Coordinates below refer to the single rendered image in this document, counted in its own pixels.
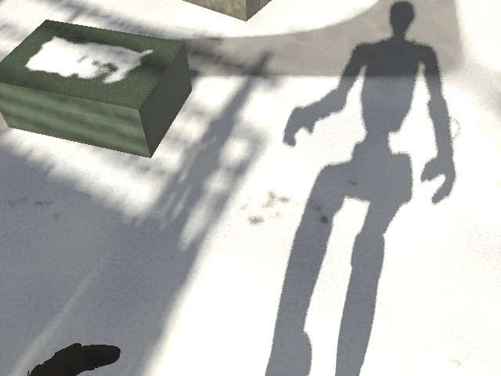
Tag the robot left hand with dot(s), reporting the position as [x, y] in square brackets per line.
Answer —
[75, 359]

